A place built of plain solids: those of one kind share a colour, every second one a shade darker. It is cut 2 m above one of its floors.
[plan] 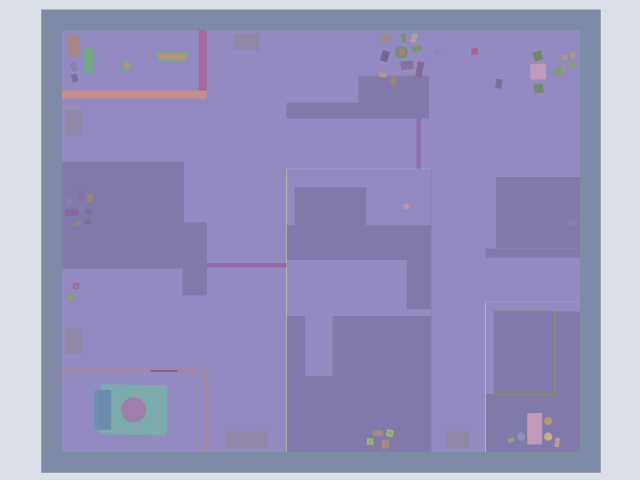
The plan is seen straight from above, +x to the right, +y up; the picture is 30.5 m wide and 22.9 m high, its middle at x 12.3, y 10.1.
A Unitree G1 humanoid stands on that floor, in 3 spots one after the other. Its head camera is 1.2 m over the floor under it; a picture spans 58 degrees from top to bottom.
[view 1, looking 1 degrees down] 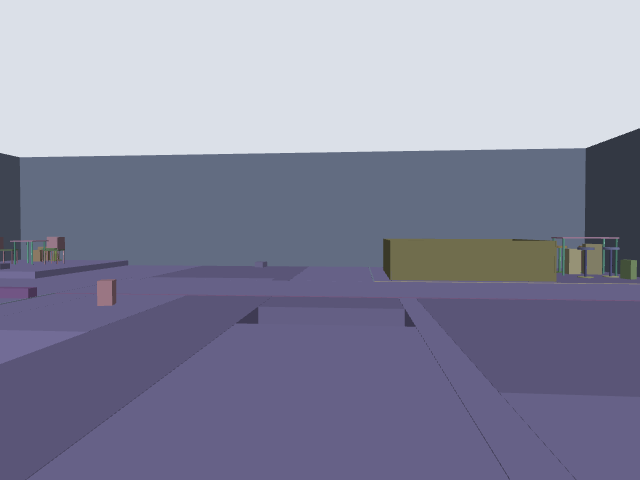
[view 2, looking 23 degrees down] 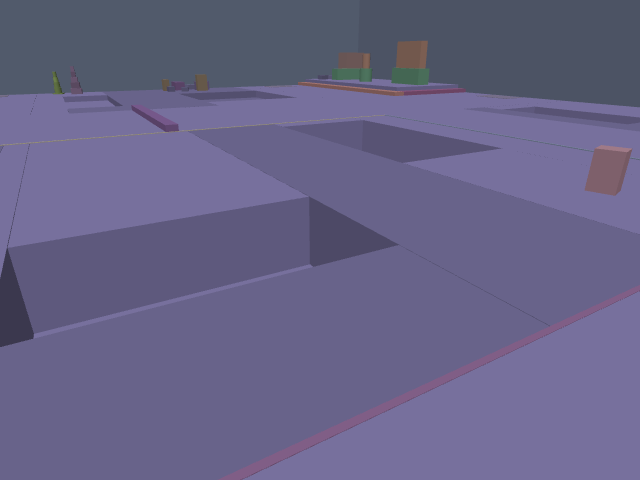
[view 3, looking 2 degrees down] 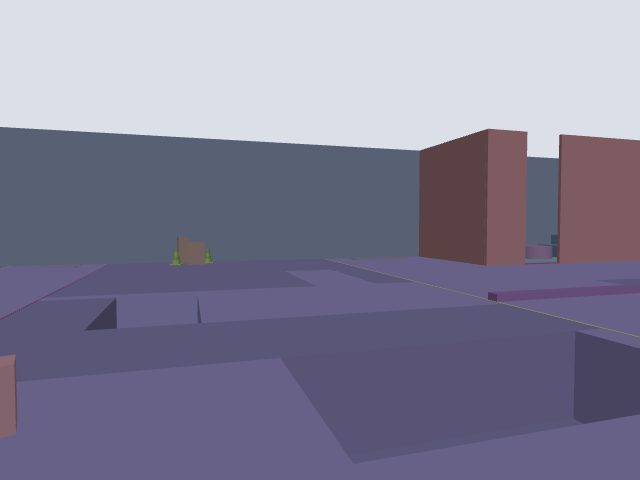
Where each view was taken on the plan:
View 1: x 9.55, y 7.54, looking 5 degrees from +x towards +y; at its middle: wall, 15.21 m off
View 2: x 18.55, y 7.30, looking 150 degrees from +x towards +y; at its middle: floor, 4.02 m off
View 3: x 15.30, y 14.62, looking -107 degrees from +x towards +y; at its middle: wall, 15.30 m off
